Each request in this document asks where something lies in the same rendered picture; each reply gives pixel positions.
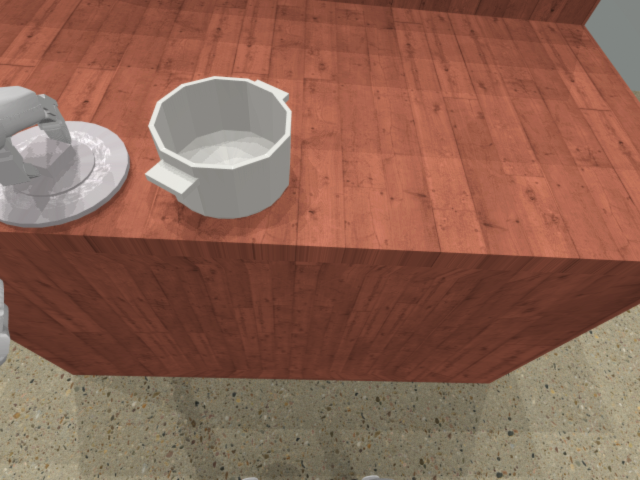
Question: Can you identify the pot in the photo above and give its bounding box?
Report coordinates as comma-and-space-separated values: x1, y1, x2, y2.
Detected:
145, 76, 292, 219

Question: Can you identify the knob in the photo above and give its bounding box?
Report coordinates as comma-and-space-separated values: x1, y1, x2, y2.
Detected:
20, 136, 77, 178

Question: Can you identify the table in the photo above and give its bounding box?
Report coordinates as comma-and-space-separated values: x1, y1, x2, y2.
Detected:
0, 0, 640, 384

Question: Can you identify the left robot hand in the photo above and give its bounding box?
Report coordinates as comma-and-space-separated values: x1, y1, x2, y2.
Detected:
0, 86, 71, 186

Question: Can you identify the lid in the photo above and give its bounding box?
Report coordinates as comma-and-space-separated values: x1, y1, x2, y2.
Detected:
0, 121, 130, 228

